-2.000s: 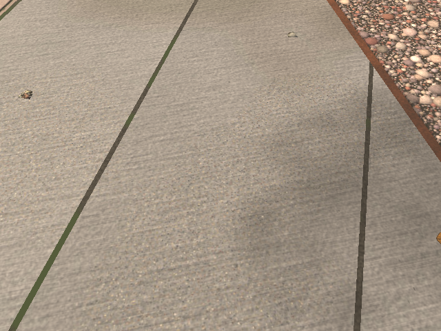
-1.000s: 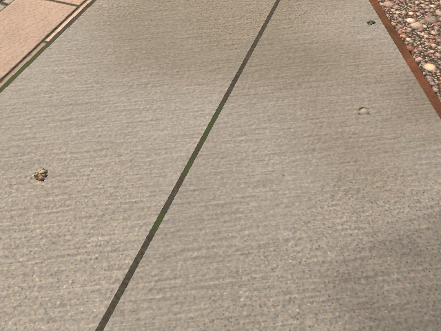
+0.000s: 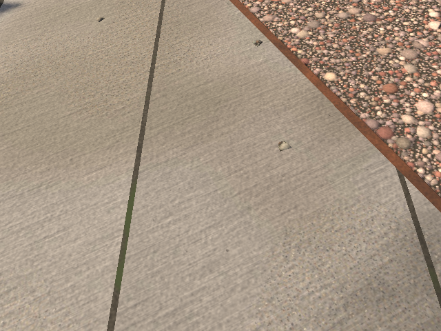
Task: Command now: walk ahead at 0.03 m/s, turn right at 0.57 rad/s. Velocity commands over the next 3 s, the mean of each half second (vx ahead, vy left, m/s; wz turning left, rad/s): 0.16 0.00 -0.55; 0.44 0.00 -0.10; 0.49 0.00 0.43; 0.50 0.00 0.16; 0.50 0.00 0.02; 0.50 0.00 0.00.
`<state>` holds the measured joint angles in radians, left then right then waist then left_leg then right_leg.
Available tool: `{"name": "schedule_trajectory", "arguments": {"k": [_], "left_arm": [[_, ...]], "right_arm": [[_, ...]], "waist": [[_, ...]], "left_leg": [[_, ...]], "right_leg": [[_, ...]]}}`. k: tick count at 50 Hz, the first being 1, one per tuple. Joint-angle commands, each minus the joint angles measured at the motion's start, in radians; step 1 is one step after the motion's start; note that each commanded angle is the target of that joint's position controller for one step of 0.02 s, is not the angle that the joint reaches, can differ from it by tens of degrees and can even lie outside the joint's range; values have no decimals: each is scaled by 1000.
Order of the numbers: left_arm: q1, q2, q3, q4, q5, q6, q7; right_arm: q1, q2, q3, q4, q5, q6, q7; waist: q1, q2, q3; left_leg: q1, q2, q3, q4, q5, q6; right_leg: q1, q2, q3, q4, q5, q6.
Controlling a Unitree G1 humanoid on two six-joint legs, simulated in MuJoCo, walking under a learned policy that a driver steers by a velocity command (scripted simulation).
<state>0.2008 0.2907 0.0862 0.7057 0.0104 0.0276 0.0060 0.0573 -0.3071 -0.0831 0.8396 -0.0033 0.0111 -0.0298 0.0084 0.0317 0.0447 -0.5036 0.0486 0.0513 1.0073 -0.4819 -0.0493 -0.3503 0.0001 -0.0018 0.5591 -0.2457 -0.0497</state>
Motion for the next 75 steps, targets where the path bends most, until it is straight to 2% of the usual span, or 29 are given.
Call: {"name": "schedule_trajectory", "arguments": {"k": [1,9,13,17,18,19,20,21,23,25,31,35,37,39,40,41,42,43,45,51,61,64,66,67,68,69,70,72,75], "left_arm": [[-45,163,37,-84,-19,-30,17],[-9,182,42,-106,-18,-15,40],[-3,180,40,-109,-24,-14,29],[-37,161,28,-117,-30,-15,27],[-49,132,19,-125,-29,-16,30],[-42,52,-2,-132,-27,-19,28],[-50,58,-1,-183,-40,-35,24],[-75,128,12,-184,-35,-49,21],[-19,138,22,-132,-25,-55,11],[-38,103,14,-131,-22,-72,-1],[-177,20,-25,-185,-23,-96,-24],[-224,36,-23,-208,-38,-100,-42],[-186,66,-10,-205,-39,-101,-45],[35,128,29,-137,-32,-96,-34],[214,177,49,-101,-25,-89,-21],[292,291,64,-84,-12,-85,-17],[298,204,40,-83,-12,-91,-21],[219,158,20,-82,-12,-97,-24],[105,99,2,-82,-10,-103,-29],[52,83,8,-27,4,-149,-22],[147,142,27,60,-22,-118,5],[136,182,37,61,-25,-89,17],[113,197,35,52,-27,-71,28],[127,170,21,33,-14,-79,34],[214,21,-28,-19,6,-110,15],[135,115,-14,-25,-22,-157,-2],[33,147,-5,-57,-56,-174,-11],[-3,118,-9,-55,-14,-171,5],[73,109,-7,-36,-5,-135,2]], "right_arm": [[-21,-105,-32,-59,-8,-10,-19],[-44,-61,-16,-73,5,-20,-6],[-49,-81,-19,-84,19,-41,19],[55,-82,-27,-58,31,-85,36],[129,-107,-37,-35,26,-91,33],[245,-161,-49,-13,7,-90,26],[277,-241,-61,1,-22,-93,33],[210,-194,-53,-23,-20,-104,34],[150,-98,-23,-44,6,-106,23],[184,-87,-14,-29,5,-108,19],[268,-128,-15,0,18,-104,24],[325,-167,-18,18,34,-93,34],[324,-181,-21,25,41,-84,35],[318,-166,-13,27,42,-80,31],[309,-122,6,8,21,-85,30],[384,1,46,-38,6,-105,34],[345,-82,26,-23,27,-127,36],[276,-135,9,-51,54,-133,42],[214,-108,12,-56,34,-125,40],[210,-42,12,-59,32,-61,35],[-71,-13,33,-193,23,-75,92],[-36,-52,13,-225,25,-71,104],[205,-134,-34,-181,29,-65,92],[363,-217,-66,-152,29,-54,71],[326,-305,-80,-176,39,-56,62],[351,-221,-51,-197,25,-62,66],[335,-177,-39,-183,13,-68,66],[225,-110,-19,-187,21,-77,64],[175,-89,-11,-202,9,-83,52]], "waist": [[-20,-143,-141],[6,-167,-150],[24,-200,-116],[-44,-181,-101],[-75,-143,-113],[-96,16,-172],[-73,190,-97],[-60,159,-9],[-34,122,15],[-47,98,34],[-101,94,33],[-112,106,51],[-68,121,39],[62,81,-101],[146,20,-235],[102,-296,-384],[124,-259,-413],[104,-216,-251],[47,-117,-110],[-24,-96,-5],[66,-56,71],[20,-111,-5],[-118,-120,-148],[-183,-29,-249],[-66,256,-360],[-131,93,-469],[-141,31,-331],[-51,-79,-159],[9,16,-128]], "left_leg": [[-173,-3,-107,135,71,6],[-66,-56,-132,-166,159,-27],[33,-75,-120,-318,128,-5],[276,-80,-95,-599,221,51],[433,-19,-125,-650,251,81],[608,180,-318,-697,108,143],[601,347,-660,-804,-122,269],[528,369,-695,-828,-228,309],[516,258,-511,-834,-129,237],[492,217,-389,-853,43,218],[425,159,-168,-873,351,220],[423,200,-152,-855,397,217],[454,227,-151,-806,548,204],[418,165,-58,-533,884,159],[234,126,-24,-264,733,119],[-128,-42,-9,134,131,53],[-223,-39,-156,281,-65,62],[-302,16,-147,322,2,80],[-243,86,-121,222,152,83],[-206,87,-176,73,343,45],[-232,33,-51,-378,529,99],[-111,-48,41,-389,363,151],[230,-133,69,-439,351,212],[552,-27,-128,-458,366,270],[907,253,-739,-570,221,497],[968,286,-905,-694,169,489],[874,244,-708,-692,280,421],[595,147,-450,-694,512,342],[389,112,-355,-750,661,353]], "right_leg": [[216,-241,313,-222,391,-175],[228,-192,357,-210,285,-180],[136,-166,462,-281,-201,-189],[41,-103,497,-233,-312,-144],[-69,-57,456,-154,-335,-100],[-222,38,309,134,-392,-33],[-465,128,174,318,-375,-12],[-531,33,198,447,-291,2],[-525,10,185,504,-145,27],[-509,-8,164,501,-32,40],[-356,-56,6,213,154,70],[-221,-34,-34,54,131,42],[-134,-12,-44,-3,101,4],[196,38,-77,-70,126,-53],[492,-85,56,-35,102,-102],[777,-371,570,-149,-115,-258],[738,-396,754,-268,-187,-274],[624,-370,585,-270,-143,-228],[380,-281,349,-315,13,-182],[199,-242,78,-446,233,-164],[413,-274,-139,-407,390,-99],[492,-280,-179,-226,859,-66],[411,-237,-215,117,1019,-24],[165,-197,-213,419,722,19],[-304,45,-126,844,-248,101],[-413,36,117,926,-300,72],[-456,-13,116,884,-234,52],[-383,-98,84,680,-129,51],[-245,-131,69,587,-65,88]]}}
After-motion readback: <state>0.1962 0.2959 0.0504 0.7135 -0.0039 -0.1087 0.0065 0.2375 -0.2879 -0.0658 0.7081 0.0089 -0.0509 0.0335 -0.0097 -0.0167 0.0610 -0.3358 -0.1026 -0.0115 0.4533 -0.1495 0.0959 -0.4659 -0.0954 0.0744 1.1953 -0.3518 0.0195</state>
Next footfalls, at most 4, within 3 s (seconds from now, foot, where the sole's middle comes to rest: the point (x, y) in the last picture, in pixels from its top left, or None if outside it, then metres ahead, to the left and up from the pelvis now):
0.38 left None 0.10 0.13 -0.77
0.80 right None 0.28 -0.22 -0.77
1.34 left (273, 267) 0.64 -0.07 -0.77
1.84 right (331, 191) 0.92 -0.29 -0.77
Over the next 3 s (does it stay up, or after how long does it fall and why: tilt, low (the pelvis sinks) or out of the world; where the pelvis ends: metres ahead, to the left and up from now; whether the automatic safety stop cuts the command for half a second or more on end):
stays up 1.39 -0.19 -0.01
